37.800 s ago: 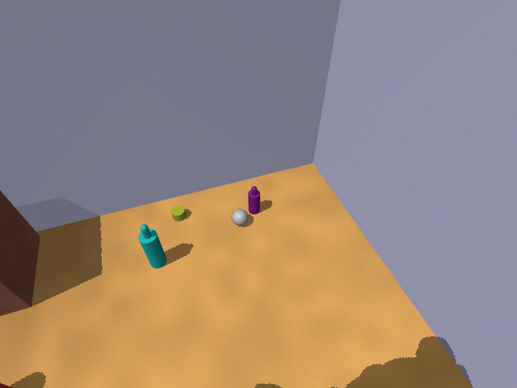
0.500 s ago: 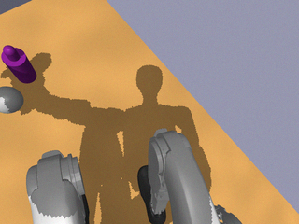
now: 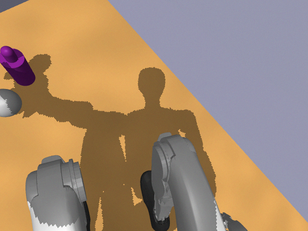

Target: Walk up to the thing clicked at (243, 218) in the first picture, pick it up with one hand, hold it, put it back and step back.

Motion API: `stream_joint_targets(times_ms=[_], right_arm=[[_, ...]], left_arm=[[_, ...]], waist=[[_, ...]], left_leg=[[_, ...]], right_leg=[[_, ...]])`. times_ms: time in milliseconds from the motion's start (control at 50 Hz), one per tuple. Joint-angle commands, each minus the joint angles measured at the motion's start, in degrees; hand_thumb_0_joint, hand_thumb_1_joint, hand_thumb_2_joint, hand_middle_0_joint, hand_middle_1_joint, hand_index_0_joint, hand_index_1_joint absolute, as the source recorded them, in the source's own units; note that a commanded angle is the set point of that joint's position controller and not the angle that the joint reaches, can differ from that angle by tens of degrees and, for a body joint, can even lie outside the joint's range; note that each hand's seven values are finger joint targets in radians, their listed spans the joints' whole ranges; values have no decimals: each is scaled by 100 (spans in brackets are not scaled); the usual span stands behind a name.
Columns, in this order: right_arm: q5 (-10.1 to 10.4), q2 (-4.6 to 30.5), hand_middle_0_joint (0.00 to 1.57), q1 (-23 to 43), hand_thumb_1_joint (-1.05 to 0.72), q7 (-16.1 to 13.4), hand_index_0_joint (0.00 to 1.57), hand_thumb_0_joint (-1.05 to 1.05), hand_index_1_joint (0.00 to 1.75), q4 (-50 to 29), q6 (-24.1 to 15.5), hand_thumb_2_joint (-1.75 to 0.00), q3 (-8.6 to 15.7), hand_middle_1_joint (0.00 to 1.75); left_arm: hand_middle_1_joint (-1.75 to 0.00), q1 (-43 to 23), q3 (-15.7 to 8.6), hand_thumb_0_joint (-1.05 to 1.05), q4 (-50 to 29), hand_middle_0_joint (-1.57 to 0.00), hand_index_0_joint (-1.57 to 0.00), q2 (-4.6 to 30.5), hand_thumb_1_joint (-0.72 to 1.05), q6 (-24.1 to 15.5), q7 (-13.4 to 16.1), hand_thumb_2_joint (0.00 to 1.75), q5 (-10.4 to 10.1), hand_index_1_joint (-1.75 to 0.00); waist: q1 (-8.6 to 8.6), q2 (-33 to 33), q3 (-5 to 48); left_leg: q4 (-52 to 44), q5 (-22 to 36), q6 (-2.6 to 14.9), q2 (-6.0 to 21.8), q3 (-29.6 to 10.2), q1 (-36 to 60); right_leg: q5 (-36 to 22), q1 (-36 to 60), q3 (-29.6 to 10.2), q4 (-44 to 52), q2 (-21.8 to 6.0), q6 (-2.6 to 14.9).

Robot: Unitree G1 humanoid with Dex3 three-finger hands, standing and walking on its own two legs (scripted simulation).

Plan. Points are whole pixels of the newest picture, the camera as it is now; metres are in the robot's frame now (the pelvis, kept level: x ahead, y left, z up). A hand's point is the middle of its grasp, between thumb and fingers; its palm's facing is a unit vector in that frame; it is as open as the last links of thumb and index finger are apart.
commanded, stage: approach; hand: left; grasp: from above
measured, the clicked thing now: (4, 103) +0.49 +0.32 -0.28
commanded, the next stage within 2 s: close in in 0.40 s
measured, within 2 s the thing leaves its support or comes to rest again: neither
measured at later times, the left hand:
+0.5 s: hand out of the picture +0.48 +0.32 -0.16, palm faces -0.48 -0.09 -0.87, open 14.1 cm
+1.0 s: hand out of the picture +0.47 +0.31 -0.21, palm faces -0.46 -0.09 -0.88, open 13.9 cm
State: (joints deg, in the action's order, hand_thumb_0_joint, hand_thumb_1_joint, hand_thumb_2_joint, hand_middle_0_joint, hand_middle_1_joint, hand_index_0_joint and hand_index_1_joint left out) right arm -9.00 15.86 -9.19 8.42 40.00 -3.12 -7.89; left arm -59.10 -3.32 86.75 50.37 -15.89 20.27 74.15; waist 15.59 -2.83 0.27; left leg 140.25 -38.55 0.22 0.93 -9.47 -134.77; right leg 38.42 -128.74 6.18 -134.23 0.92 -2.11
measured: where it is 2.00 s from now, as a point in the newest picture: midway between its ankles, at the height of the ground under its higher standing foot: (121, 224)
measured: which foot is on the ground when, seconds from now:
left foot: down 0.00-1.00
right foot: down 0.00-1.00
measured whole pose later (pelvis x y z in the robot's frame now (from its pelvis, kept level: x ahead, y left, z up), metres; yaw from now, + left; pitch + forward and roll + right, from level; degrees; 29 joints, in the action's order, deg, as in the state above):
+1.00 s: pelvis +0.00 +0.00 -0.01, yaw -2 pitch +31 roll -11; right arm -11.4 16.8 -8.7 8.8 37.9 -6.1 -12.0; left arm -63.3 -4.7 95.8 53.6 -13.9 27.6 76.7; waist 20.0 -5.2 -3.5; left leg 142.8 -39.2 0.0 1.2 -11.0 -135.5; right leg 38.2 -129.3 7.3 -135.6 1.7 -2.3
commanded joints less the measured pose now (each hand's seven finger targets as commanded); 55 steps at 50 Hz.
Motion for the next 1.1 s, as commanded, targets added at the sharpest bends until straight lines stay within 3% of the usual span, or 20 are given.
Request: stream_joint_targets(times_ms=[0, 100, 160, 220, 260, 340, 360, 460, 540, 620, 660, 700, 780, 820, 880, 920, 960, 1000, 1040, 1080], right_arm=[[-75, 1568, 20, -1342, -90, -78, 20, 0, 30, 76, -71, -89, 431, 30], [-91, 1631, 20, -1362, -90, -75, 20, 0, 30, -6, -149, -89, 388, 30], [-42, 1569, 20, -1264, -90, -57, 20, 0, 30, -104, -126, -90, 326, 30], [31, 1584, 20, -1247, -90, -55, 20, 0, 30, -161, -106, -89, 302, 30], [71, 1558, 20, -1215, -90, -41, 20, 0, 30, -196, -94, -90, 288, 30], [98, 1553, 20, -1204, -90, -64, 20, 0, 30, -181, -68, -90, 302, 30], [97, 1612, 20, -1254, -90, -72, 20, 0, 30, -186, -79, -90, 337, 30], [58, 1597, 20, -1229, -90, -143, 20, 0, 30, -174, 13, -90, 343, 30], [24, 1640, 20, -1320, -90, -139, 20, 0, 30, -100, 37, -90, 374, 30], [-24, 1622, 20, -1331, -90, -125, 20, 0, 30, -34, 48, -89, 313, 30], [-57, 1602, 20, -1313, -90, -112, 20, 0, 30, -13, 34, -89, 283, 30], [-97, 1631, 20, -1305, -90, -112, 20, 0, 30, -4, 4, -89, 259, 30], [-167, 1674, 20, -1247, -89, -76, 20, 0, 30, -81, -73, -90, 226, 30], [-207, 1684, 20, -1193, -89, -54, 20, 0, 30, -99, -138, -90, 187, 30], [-244, 1756, 20, -1200, -89, -32, 20, 0, 30, -109, -232, -90, 116, 30], [-258, 1770, 20, -1144, -89, -13, 20, 0, 30, -121, -294, -90, 80, 30], [-292, 1810, 20, -1161, -89, 31, 20, 0, 30, -146, -366, -90, 26, 30], [-288, 1811, 20, -1122, -89, 38, 20, 0, 30, -142, -420, -90, -10, 30], [-310, 1831, 20, -1117, -89, 76, 20, 0, 30, -134, -490, -90, -61, 30], [-315, 1918, 20, -1083, -89, 90, 20, 0, 30, -238, -556, -90, -77, 30]], left_arm=[[-108, -2525, 47, 0, -916, -7, -8, 852, -53, 2, 457, 100, -55, -107], [-105, -2403, -215, 0, -484, -8, -8, 1232, -54, 403, 721, 100, 135, -105], [-106, -2217, -187, 0, -295, -7, -7, 1152, -56, 705, 690, 101, -21, -106], [-106, -1876, -323, 0, -262, -8, -8, 1424, -54, 925, 542, 99, -175, -105], [-105, -1688, -314, 0, -218, -8, -8, 1406, -54, 979, 339, 98, -301, -104], [-106, -1698, -340, 0, -635, -8, -9, 1503, -54, 807, -8, 97, -520, -105], [-106, -1644, -322, 0, -562, -8, -9, 1477, -53, 748, -92, 96, -509, -105], [-109, -1931, -377, 0, -1074, -7, -8, 1702, -54, 341, -186, 99, -420, -108], [-106, -1903, -107, 0, -827, -7, -8, 1161, -54, 191, -169, 99, -321, -105], [-110, -2045, -39, 0, -769, -9, -10, 1228, -50, 72, 18, 102, -242, -108], [-112, -1987, -4, 0, -554, -9, -11, 1170, -48, 50, 132, 105, -202, -110], [-111, -2143, -118, 0, -568, -10, -11, 1406, -48, 7, 290, 105, -99, -110], [-103, -2223, -184, 0, -377, -7, -7, 1394, -53, 6, 574, 100, 36, -103], [-104, -2066, -114, 0, 137, -7, -7, 1251, -52, 56, 709, 99, 94, -103], [-103, -2262, -213, 0, 88, -7, -7, 1539, -52, 117, 901, 100, 196, -103], [-103, -2145, -292, 0, 121, -8, -7, 1634, -52, 206, 1025, 102, 185, -103], [-103, -2251, -294, 0, 203, -7, -7, 1625, -52, 266, 1113, 99, 135, -103], [-100, -2147, -303, 0, 304, -7, -7, 1686, -52, 329, 1143, 97, 69, -100], [-101, -2219, -247, 0, 351, -7, -7, 1676, -51, 354, 1118, 96, 19, -101], [-101, -2153, -372, 0, 251, -7, -8, 1884, -51, 383, 1106, 96, -15, -100]], waist=[[470, 2478, 3718], [300, 2773, 3796], [224, 2613, 3989], [79, 2253, 3966], [133, 2027, 3810], [140, 1631, 3752], [245, 1555, 3505], [162, 2038, 3787], [333, 2155, 3504], [337, 2251, 3676], [380, 2196, 3489], [350, 2377, 3452], [433, 2494, 3512], [542, 2443, 3124], [576, 2550, 3269], [479, 2658, 3449], [627, 2544, 3346], [573, 2478, 3333], [666, 2424, 3180], [641, 2435, 3274]], left_leg=[[-1458, 850, 57, -30, 417, 3207], [-1613, 1002, 13, -41, 417, 3379], [-1534, 1192, 78, -40, 513, 3210], [-1439, 1205, 182, -58, 645, 2791], [-1444, 1092, 210, -56, 638, 2505], [-1340, 809, 247, -44, 618, 2149], [-1271, 767, 240, -52, 611, 2091], [-1370, 665, 133, -46, 527, 2480], [-1500, 653, 56, -43, 372, 2878], [-1334, 984, 89, -35, 417, 3009], [-1274, 1016, 107, -29, 440, 2920], [-1311, 1018, 72, -37, 428, 2979], [-1345, 1108, 35, -12, 349, 3189], [-1308, 949, 53, -3, 349, 3035], [-1256, 994, 61, -2, 367, 3082], [-1243, 1147, 44, 19, 357, 3225], [-1174, 1091, 77, 32, 341, 3002], [-1128, 1016, 97, 41, 360, 2889], [-1060, 874, 119, 59, 357, 2715], [-1048, 911, 114, 51, 354, 2801]], right_leg=[[-1168, 1434, 547, 1266, 225, 403], [-1282, 1360, 533, 1147, 190, 443], [-1457, 1595, 468, 1226, 240, 433], [-1538, 2043, 343, 1360, 254, 363], [-1437, 2231, 317, 1366, 263, 349], [-1094, 2440, 199, 1475, 283, 335], [-1027, 2320, 230, 1502, 264, 344], [-833, 2185, 342, 1436, 259, 404], [-861, 1625, 559, 1323, 234, 453], [-1244, 1790, 535, 1285, 249, 388], [-1307, 1823, 508, 1290, 258, 365], [-1278, 1744, 542, 1223, 250, 394], [-1323, 1591, 641, 1109, 258, 406], [-1229, 1424, 650, 1092, 261, 398], [-1295, 1538, 639, 1064, 269, 387], [-1417, 1608, 644, 1000, 283, 397], [-1422, 1653, 668, 1009, 297, 370], [-1387, 1702, 644, 1043, 321, 363], [-1292, 1720, 630, 1041, 338, 351], [-1300, 1881, 640, 1041, 327, 337]])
